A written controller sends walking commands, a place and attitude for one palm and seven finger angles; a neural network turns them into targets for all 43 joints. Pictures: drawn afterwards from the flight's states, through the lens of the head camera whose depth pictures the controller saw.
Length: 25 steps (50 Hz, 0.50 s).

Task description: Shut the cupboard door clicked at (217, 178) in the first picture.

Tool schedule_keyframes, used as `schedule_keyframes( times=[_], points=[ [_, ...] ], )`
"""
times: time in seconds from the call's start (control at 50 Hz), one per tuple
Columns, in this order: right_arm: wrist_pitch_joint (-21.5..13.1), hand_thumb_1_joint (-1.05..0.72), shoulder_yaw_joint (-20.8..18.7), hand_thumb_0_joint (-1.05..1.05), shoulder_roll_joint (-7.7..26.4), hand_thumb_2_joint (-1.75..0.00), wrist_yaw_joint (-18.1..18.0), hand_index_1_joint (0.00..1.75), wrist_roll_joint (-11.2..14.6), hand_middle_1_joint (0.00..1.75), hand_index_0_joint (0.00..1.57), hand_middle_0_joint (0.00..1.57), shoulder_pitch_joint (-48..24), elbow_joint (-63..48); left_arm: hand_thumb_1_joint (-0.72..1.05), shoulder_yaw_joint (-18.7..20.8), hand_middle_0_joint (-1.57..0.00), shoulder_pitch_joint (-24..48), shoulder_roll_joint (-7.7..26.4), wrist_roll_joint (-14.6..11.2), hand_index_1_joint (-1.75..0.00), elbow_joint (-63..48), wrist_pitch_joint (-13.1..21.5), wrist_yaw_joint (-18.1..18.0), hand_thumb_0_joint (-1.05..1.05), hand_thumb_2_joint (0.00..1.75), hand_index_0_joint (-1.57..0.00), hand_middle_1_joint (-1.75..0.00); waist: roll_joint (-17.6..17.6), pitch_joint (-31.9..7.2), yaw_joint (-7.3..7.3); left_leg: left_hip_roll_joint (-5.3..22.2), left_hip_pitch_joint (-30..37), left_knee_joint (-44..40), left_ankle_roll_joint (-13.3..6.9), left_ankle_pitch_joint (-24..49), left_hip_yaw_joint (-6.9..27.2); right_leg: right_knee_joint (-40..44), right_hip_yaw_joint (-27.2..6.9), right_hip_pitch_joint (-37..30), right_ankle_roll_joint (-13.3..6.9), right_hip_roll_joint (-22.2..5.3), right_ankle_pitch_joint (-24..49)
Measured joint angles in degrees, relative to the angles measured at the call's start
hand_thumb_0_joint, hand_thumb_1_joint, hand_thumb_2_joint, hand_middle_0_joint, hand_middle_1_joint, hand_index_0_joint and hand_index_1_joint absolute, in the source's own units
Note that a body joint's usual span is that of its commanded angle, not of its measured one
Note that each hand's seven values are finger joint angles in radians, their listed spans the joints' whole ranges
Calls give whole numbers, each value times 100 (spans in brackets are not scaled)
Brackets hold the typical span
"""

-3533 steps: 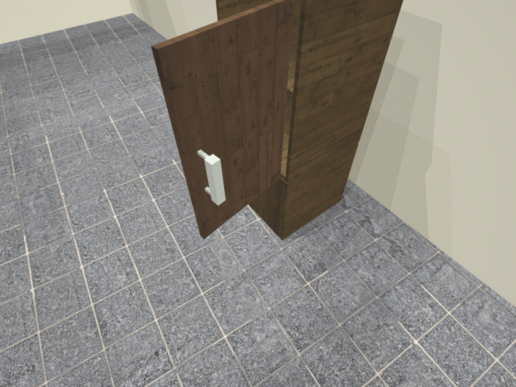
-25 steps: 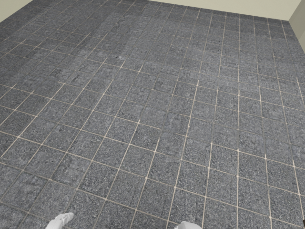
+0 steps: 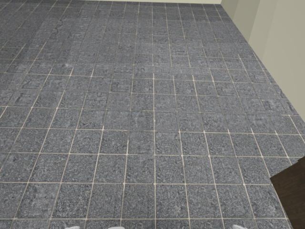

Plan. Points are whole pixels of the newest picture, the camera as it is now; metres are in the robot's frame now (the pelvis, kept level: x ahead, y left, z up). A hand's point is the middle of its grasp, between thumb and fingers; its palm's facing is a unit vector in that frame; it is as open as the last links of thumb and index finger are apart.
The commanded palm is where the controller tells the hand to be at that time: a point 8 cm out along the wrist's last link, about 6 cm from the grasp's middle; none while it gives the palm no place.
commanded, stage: turn to face it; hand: left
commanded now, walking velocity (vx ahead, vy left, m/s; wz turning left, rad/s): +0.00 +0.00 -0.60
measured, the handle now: out of the picture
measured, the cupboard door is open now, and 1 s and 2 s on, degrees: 18 18 18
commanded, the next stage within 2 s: take the last steps up to it in 1.72 s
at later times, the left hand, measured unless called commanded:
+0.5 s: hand (104, 221) +0.16 +0.14 -0.14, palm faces -0.29 -0.92 -0.26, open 7.4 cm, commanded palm none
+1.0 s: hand (128, 196) +0.23 +0.08 -0.14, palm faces -0.57 -0.79 -0.24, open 7.4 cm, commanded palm none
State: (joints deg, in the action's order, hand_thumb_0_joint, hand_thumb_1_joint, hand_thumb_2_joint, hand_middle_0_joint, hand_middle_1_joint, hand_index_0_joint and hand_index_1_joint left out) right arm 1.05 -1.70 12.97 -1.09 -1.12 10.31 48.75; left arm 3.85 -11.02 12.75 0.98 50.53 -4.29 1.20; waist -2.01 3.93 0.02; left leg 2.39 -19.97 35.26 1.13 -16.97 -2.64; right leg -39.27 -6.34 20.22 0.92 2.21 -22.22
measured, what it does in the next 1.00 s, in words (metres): steps on the spot, turning right: right foot, then left foot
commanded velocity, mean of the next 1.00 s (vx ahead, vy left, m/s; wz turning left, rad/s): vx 0.00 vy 0.00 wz -0.60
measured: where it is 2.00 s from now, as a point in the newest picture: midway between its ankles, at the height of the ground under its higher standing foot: outside the picture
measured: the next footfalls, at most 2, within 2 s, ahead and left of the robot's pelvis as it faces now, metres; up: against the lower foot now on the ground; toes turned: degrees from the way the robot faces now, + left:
right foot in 0.34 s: +0.00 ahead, -0.14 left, +0.00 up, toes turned -17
left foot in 0.66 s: +0.11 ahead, +0.08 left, +0.00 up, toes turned -20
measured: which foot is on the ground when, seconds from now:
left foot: down 0.00-0.32, up 0.34-0.64, down 0.66-1.00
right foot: up 0.00-0.32, down 0.34-0.66, up 0.68-1.00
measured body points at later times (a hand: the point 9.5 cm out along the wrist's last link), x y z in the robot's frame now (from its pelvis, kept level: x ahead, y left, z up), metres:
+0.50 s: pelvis +0.00 -0.02 +0.01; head +0.04 -0.05 +0.46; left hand +0.17 +0.19 -0.12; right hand -0.02 -0.30 -0.14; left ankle +0.03 +0.11 -0.67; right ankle -0.04 -0.13 -0.72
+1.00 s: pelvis +0.01 -0.03 +0.00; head +0.05 -0.06 +0.45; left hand +0.26 +0.13 -0.13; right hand -0.09 -0.27 -0.14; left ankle +0.08 +0.10 -0.72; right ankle -0.07 -0.12 -0.72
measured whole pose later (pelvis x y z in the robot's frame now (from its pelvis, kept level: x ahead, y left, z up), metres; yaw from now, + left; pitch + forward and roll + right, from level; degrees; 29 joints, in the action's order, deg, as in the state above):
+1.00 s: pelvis +0.01 -0.03 +0.00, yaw -35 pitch +1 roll -1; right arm 1.8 -1.8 13.6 -0.5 -1.7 13.7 50.8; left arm 4.2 -7.6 14.4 1.2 49.5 -3.8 2.9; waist 2.1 5.1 -0.8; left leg 10.8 -15.8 35.7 2.8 -19.5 -12.4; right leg -36.1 4.5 17.1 1.1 -0.9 -18.2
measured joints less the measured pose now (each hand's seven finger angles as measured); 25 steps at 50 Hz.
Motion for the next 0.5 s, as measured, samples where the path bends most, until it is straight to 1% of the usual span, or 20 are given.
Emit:
schedule_keyframes(
  times=[0.02, 0.06, 0.08, 0.12, 0.16, 0.26, 0.3, 0.32, 0.34, 0.36, 0.38, 0.4, 0.42, 0.46, 0.5],
  points=[
    [-24, -90, 42, 0, -48, -90, -6, 30, -29, 30, 20, 20, 2, -7, 91, 26, -21, 22, 53, 8, -30, 24, -28, 7, 1, 89, -21, -30, -49, 32, 21, 35, 8, 63, -94, -8, -87, -553, 73, 191, 17, 10, -389],
    [-41, -90, 108, 0, -121, -90, -19, 30, -66, 30, 20, 20, 51, -22, 91, 77, -20, 61, 140, 29, -30, 67, -59, 51, 1, 89, -21, -30, -61, 75, 31, 144, 120, -22, -161, 7, -214, -1631, 325, 529, 70, -3, -660],
    [-31, -90, 128, 0, -142, -90, -24, 30, -78, 30, 20, 20, 80, -23, 91, 99, -20, 79, 170, 30, -30, 71, -68, 78, 1, 89, -21, -30, -38, 93, 37, 203, 195, -119, -162, 42, -265, -1980, 462, 633, 102, -41, -653],
    [-3, -90, 147, 0, -161, -90, -29, 30, -93, 30, 20, 20, 123, 1, 91, 131, -20, 103, 206, 27, -30, 47, -80, 124, 1, 89, -20, -30, 33, 118, 51, 324, 332, -321, -144, 126, -377, -2220, 683, 706, 154, -138, -572],
    [7, -90, 137, 0, -153, -90, -30, 30, -95, 30, 20, 20, 157, 42, 91, 142, -20, 128, 217, 25, -30, 18, -85, 151, 1, 89, -20, -30, 127, 134, 46, 441, 427, -454, -121, 179, -488, -1997, 836, 627, 179, -225, -517],
    [35, -90, 48, 0, -56, -90, 15, 30, -91, 30, 20, 20, 231, 153, 91, 118, -20, 235, 198, 27, -30, -34, -59, 166, 1, 89, -20, -30, 329, 148, -32, 688, 469, -382, -13, 99, -793, -867, 1013, 165, 130, -317, -401],
    [58, -90, -1, 0, 16, -90, 35, 30, -76, 30, 20, 20, 273, 199, 91, 90, -20, 275, 178, 27, -30, -67, -14, 164, 1, 89, -20, -30, 409, 139, -59, 794, 415, -165, 63, -27, -900, -148, 1085, -163, 71, -293, -19],
    [75, -90, -28, 0, 53, -90, 49, 30, -57, 30, 20, 20, 319, 209, 91, 68, -20, 267, 186, 29, -30, -105, 31, 166, 1, 89, -20, -30, 416, 106, -63, 832, 348, 30, 111, -134, -953, 344, 1096, -383, 11, -296, 338],
    [103, -90, -54, 0, 86, -90, 62, 30, -32, 30, 20, 20, 358, 216, 91, 51, -20, 248, 207, 43, -30, -137, 106, 152, 1, 89, -20, -30, 373, 53, -51, 816, 217, 357, 155, -355, -962, 645, 1016, -497, -100, -324, 530],
    [161, -90, -90, 0, 168, -90, 56, 30, -19, 30, 20, 20, 324, 256, 91, 31, -20, 279, 148, 42, -30, -108, 165, 112, 1, 89, -20, -30, 478, 77, -57, 802, 32, 845, 197, -777, -736, 517, 993, -429, -157, -259, 443],
    [228, -90, -120, 0, 241, -90, 30, 30, -9, 30, 20, 20, 279, 298, 91, 0, -20, 293, 81, 37, -30, -92, 196, 73, 1, 89, -20, -30, 568, 106, -84, 710, -177, 1394, 227, -1083, -459, 411, 979, -394, -184, -213, 340],
    [278, -90, -139, 0, 288, -90, 0, 30, -1, 30, 20, 20, 233, 338, 91, -24, -20, 282, 26, 34, -30, -89, 212, 38, 1, 89, -20, -30, 604, 117, -96, 592, -370, 1895, 253, -1223, -260, 396, 940, -391, -194, -192, 290],
    [301, -90, -148, 0, 316, -90, -19, 30, 3, 30, 20, 20, 189, 366, 91, -41, -20, 261, -16, 31, -30, -87, 214, 4, 1, 89, -20, -30, 602, 124, -98, 489, -532, 2282, 282, -1219, -140, 450, 884, -411, -195, -180, 298],
    [296, -90, -151, 1, 325, -90, -20, 30, 6, 30, 20, 20, 113, 362, 91, -60, -20, 212, -64, 34, -30, -77, 195, -41, 1, 89, -20, -30, 529, 127, -90, 349, -725, 2596, 336, -1067, -55, 620, 743, -463, -184, -174, 406],
    [262, -90, -140, 1, 293, -90, -1, 30, 11, 30, 20, 20, 60, 298, 91, -77, -20, 170, -77, 46, -30, -52, 168, -54, 1, 89, -21, -30, 421, 116, -86, 257, -754, 2379, 372, -918, -40, 755, 603, -493, -180, -177, 505]
  ],
)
